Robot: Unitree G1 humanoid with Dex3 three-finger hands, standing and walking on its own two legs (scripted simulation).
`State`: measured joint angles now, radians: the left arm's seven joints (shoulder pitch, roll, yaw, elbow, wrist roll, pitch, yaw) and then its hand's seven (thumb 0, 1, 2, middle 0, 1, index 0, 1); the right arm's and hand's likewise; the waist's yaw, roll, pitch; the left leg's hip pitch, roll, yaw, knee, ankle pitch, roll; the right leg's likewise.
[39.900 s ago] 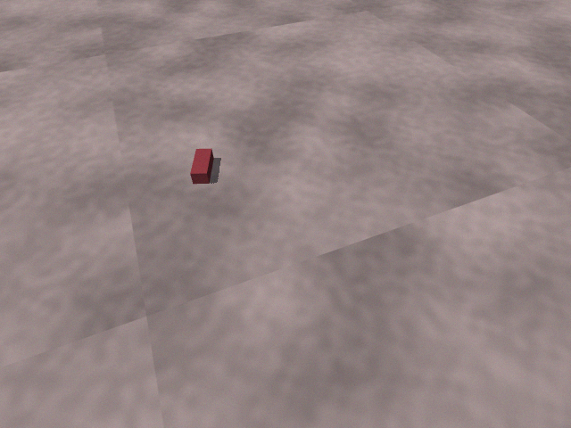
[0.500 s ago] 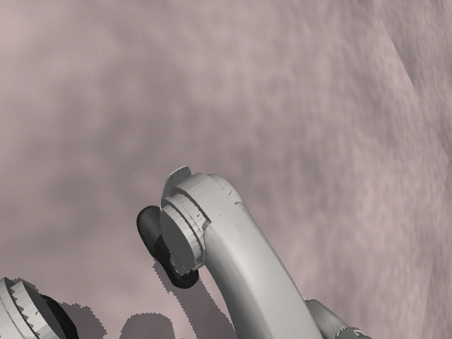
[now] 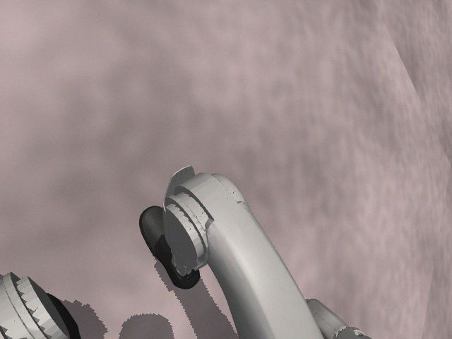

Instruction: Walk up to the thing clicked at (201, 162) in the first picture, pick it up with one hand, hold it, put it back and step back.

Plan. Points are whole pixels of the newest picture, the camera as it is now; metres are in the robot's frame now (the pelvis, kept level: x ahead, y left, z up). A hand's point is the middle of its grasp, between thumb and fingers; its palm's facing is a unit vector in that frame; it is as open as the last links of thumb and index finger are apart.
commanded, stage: settle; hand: left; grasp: from above
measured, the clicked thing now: out of the picture +0.53 +0.32 -0.29
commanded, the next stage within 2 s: lift in 0.60 s
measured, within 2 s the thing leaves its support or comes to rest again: leaves its support in 0.12 s
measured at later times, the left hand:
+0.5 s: hand out of the picture +0.51 +0.34 -0.18, palm faces -0.43 -0.12 -0.89, open 11.1 cm
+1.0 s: hand out of the picture +0.49 +0.34 -0.11, palm faces -0.45 -0.14 -0.88, open 11.1 cm
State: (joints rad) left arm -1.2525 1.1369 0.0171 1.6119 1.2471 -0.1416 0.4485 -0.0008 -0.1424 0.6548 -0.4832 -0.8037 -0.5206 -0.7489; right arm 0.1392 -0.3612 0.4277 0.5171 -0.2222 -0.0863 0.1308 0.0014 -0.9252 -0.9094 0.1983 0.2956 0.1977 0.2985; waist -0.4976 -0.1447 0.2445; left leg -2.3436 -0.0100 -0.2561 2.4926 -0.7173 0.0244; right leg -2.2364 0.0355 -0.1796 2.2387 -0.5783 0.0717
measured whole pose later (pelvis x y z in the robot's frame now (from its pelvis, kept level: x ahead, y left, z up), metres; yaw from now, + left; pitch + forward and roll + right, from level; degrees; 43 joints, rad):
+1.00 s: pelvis +0.00 -0.01 +0.03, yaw +7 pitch +37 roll -12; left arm -1.09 0.83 -0.01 1.17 1.15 -0.05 0.04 0.00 -0.12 0.60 -0.50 -0.77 -0.54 -0.72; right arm 0.23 -0.32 0.16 0.54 -0.09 0.10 0.09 0.00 -0.91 -0.91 0.20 0.30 0.20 0.30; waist -0.32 0.02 0.00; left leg -2.31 -0.03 -0.14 2.33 -0.66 0.02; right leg -2.24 -0.01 -0.09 2.17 -0.58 0.04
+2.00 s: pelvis +0.03 -0.01 +0.32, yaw +14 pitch +20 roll -2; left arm -0.43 0.47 -0.15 0.82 0.99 -0.03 0.09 0.00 -0.12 0.60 -0.51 -0.76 -0.55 -0.70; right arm 0.24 -0.24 -0.01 0.70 0.05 0.02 -0.07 0.01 -0.90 -0.90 0.20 0.30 0.20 0.30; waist -0.10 0.05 -0.16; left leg -1.15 0.01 -0.03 1.34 -0.53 0.00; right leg -1.16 0.00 -0.01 1.28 -0.47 0.03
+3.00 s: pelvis +0.09 +0.01 +0.43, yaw +13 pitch +7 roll -1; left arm -0.28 0.41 -0.21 0.71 1.00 -0.02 0.02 0.00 -0.12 0.60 -0.51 -0.76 -0.55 -0.70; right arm 0.23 -0.25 -0.05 0.71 0.06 0.05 -0.05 0.01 -0.89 -0.90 0.20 0.30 0.20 0.30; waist -0.03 0.05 -0.07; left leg -0.47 0.01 0.01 0.72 -0.37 0.01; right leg -0.50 -0.01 0.03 0.68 -0.31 0.03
